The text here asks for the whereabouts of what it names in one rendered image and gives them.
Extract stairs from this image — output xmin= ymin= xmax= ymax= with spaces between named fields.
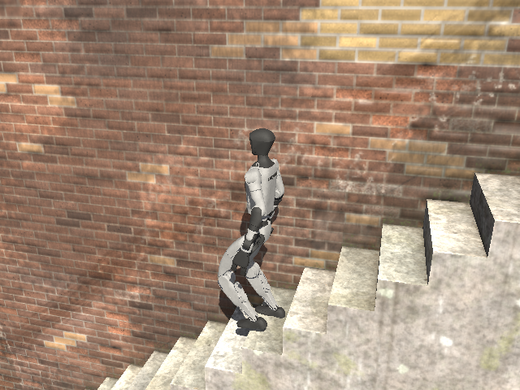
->
xmin=85 ymin=172 xmax=520 ymax=390

